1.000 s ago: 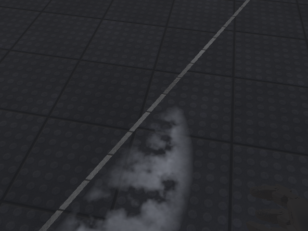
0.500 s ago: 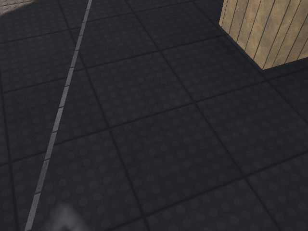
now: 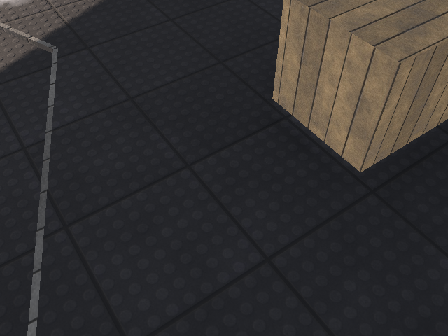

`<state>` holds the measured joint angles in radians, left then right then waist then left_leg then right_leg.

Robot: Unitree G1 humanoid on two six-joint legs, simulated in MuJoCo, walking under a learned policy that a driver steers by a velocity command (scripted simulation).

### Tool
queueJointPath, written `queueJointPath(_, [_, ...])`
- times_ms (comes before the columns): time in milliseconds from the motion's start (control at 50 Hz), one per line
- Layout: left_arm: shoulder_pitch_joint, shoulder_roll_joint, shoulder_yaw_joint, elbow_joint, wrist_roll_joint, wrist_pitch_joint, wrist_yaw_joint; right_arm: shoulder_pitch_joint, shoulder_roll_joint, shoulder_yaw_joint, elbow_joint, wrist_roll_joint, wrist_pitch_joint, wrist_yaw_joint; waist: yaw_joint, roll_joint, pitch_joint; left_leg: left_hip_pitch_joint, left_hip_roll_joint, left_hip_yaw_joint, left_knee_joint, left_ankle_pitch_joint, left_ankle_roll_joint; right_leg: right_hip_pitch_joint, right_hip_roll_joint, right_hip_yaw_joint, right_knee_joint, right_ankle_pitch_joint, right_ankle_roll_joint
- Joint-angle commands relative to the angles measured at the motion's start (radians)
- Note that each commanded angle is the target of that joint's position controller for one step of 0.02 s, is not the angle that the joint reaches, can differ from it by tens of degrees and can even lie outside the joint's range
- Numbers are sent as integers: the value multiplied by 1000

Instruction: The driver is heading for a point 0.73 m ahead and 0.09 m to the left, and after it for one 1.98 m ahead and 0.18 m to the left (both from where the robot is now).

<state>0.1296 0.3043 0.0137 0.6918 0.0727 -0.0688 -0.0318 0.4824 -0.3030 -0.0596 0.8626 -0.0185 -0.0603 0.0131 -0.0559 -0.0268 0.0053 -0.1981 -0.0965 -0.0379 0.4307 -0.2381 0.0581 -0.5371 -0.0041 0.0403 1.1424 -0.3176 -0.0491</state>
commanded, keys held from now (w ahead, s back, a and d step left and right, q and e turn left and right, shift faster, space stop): w+q+shift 0.40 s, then w+shift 0.12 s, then w+e+shift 0.48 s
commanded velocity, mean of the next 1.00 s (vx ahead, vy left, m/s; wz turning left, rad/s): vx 1.00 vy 0.00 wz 0.20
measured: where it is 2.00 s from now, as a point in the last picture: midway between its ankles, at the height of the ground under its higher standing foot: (176, 77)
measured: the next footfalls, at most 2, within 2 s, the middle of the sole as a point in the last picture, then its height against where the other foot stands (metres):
right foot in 0.22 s outside the picture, level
left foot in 0.62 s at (146, 276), level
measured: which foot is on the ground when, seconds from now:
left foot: down 0.00-0.20, up 0.22-0.60, down 0.62-1.00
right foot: up 0.00-0.20, down 0.22-0.64, up 0.66-1.00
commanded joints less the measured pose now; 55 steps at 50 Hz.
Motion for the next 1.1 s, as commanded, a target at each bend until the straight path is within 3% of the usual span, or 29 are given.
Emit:
queueJointPath(20, [-106,45,-17,-137,-4,-12,-16,-46,-115,-26,-68,7,-29,-5,60,84,101,-72,224,-374,-318,-15,211,-123,-67,5,-241,95,56])
queueJointPath(80, [-192,28,-34,-159,-34,-17,-31,-61,-157,-47,-79,23,-33,5,37,86,82,-214,180,-293,-374,142,166,177,-15,-54,-485,328,72])
queueJointPath(140, [-197,67,-19,-157,-37,-17,-7,-13,-167,-53,-64,33,-30,8,23,77,48,-56,203,-301,-273,356,130,228,-1,-40,-578,351,58])
queueJointPath(180, [-64,107,7,-118,-31,-24,16,12,-191,-58,-51,27,-22,3,81,60,-65,26,173,-264,-7,640,91,398,48,-60,-630,210,32])
queueJointPath(200, [86,135,25,-79,-25,-29,33,-11,-202,-62,-57,29,-23,6,160,47,-152,-63,129,-237,219,619,69,603,9,-38,-618,170,16])
queueJointPath(220, [287,209,54,-63,-6,-32,57,-36,-139,-46,-86,31,-33,6,247,-26,-284,-214,82,-184,527,374,57,826,-206,176,-646,-135,-20])
queueJointPath(240, [312,275,73,-55,18,-23,59,56,-2,-10,-128,66,-29,-2,179,-269,-434,-482,-5,-90,837,-266,37,1027,-490,681,-800,-476,-116])
queueJointPath(260, [252,220,74,-55,-6,-11,61,-18,-66,-12,-130,38,-11,-9,166,-190,-324,-596,72,-60,931,-175,55,903,-459,771,-880,-562,-126])
queueJointPath(300, [166,91,46,-36,-15,-18,51,-160,-81,-18,-137,9,7,7,143,-25,-83,-607,148,-39,875,-55,47,666,-365,435,-882,-208,-99])
queueJointPath(420, [233,9,30,79,-55,-59,32,-350,-3,7,-243,-22,63,59,69,-55,57,-644,209,-1,782,26,23,494,-258,-10,-970,343,-38])
queueJointPath(440, [207,41,35,80,-50,-66,33,-373,3,17,-276,-21,59,67,39,-99,60,-623,216,-13,712,84,25,462,-262,-38,-998,353,-48])
queueJointPath(500, [191,67,38,100,-47,-72,29,-448,-13,33,-284,-13,48,88,36,-7,105,-402,147,93,415,255,47,345,-182,-218,-1109,444,-30])
queueJointPath(560, [285,160,49,151,-55,-64,31,-483,-40,35,-287,-25,35,75,18,-17,120,-242,51,167,271,209,94,453,-236,-233,-1046,1009,-60])
queueJointPath(580, [298,206,58,160,-53,-49,39,-422,-73,25,-266,-32,34,64,-22,-43,59,-147,8,179,254,120,105,509,-248,-232,-923,1196,-67])
queueJointPath(620, [271,252,61,170,-57,-20,51,-42,-150,-14,-154,-46,31,30,-233,-52,-146,314,25,98,150,84,144,401,-227,-212,-400,1201,-62])
queueJointPath(640, [324,131,37,149,-47,-17,39,26,-247,-38,-125,-60,30,6,-179,90,-263,553,262,-157,170,-163,130,175,-113,-165,12,359,-55])
queueJointPath(660, [444,39,17,94,-96,-24,29,-16,-324,-52,-168,-62,21,-1,-65,296,-458,716,553,-699,7,-286,185,-96,28,8,366,-188,-44])
queueJointPath(680, [264,148,45,78,-92,-24,39,-36,-259,-51,-163,-43,18,-7,-124,79,-367,590,490,-641,-84,-232,132,-168,-10,90,383,-54,-60])
queueJointPath(700, [235,114,41,68,-94,-25,36,-97,-213,-35,-132,-39,5,-10,-55,78,-159,409,464,-475,-98,-109,126,-199,-46,55,318,26,-54])
queueJointPath(720, [246,81,32,94,-82,-18,31,-144,-157,-25,-120,-40,-9,-4,-5,20,-51,264,422,-352,-124,24,107,-166,-91,47,241,58,-46])
queueJointPath(780, [299,27,33,147,-60,39,4,-179,-52,2,-93,-15,-39,2,76,76,21,42,337,-115,-225,83,55,-38,-142,43,160,92,-28])
queueJointPath(820, [220,3,34,125,-59,60,-11,-177,-53,-2,-69,7,-58,4,86,85,72,41,318,-2,-301,111,31,-129,-154,18,121,149,-20])
queueJointPath(880, [48,-21,24,59,-66,54,-24,-160,-16,7,-43,2,-74,5,75,107,136,41,244,199,-327,399,1,-182,-130,-59,-45,315,-30])
queueJointPath(940, [-48,-19,12,19,-66,43,-45,-147,-47,6,-30,5,-75,-14,78,68,141,105,243,302,-353,590,-18,-117,-90,-153,-293,430,-71])
queueJointPath(980, [-63,-3,13,11,-63,43,-52,-132,-96,-1,-25,8,-73,-32,93,70,110,188,267,332,-309,915,-35,-13,-20,-223,-404,473,-104])
queueJointPath(1040, [220,92,46,80,-71,56,-35,-187,-203,-31,-54,-11,-26,-61,259,155,-65,292,321,319,70,1406,-46,270,88,-244,-389,286,-148])
queueJointPath(1060, [416,140,72,134,-69,60,-22,-245,-219,-39,-75,-18,-4,-63,353,149,-140,228,335,292,334,1377,-29,456,97,-203,-395,195,-181])
queueJointPath(1080, [560,185,103,177,-72,63,0,-278,-208,-40,-78,-20,8,-50,412,79,-176,95,276,293,716,1057,-20,640,92,-123,-477,118,-225])
queueJointPath(1100, [440,210,112,180,-86,70,16,-312,-38,7,-109,-30,-5,-20,286,-194,-11,-237,71,258,1086,-52,-36,629,2,88,-521,126,-255])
